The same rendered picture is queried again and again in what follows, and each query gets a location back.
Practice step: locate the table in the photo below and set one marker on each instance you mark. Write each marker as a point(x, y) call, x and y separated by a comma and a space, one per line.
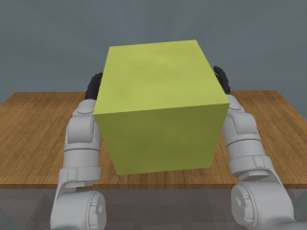
point(32, 139)

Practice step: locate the robot right upper arm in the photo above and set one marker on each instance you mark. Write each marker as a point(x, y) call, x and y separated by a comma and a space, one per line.
point(263, 205)

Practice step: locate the robot left upper arm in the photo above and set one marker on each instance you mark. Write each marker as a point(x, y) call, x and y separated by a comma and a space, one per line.
point(85, 210)

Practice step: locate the robot left hand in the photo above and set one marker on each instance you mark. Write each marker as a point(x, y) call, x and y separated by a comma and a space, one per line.
point(93, 87)

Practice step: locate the left robot forearm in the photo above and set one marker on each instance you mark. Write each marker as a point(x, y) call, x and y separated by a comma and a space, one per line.
point(81, 151)

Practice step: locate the right robot forearm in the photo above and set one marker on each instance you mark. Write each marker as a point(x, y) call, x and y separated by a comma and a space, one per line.
point(248, 161)

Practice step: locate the carton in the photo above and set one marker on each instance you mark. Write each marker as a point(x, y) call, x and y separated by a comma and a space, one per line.
point(160, 107)

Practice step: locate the robot right hand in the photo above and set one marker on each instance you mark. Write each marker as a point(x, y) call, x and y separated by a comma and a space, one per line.
point(222, 79)

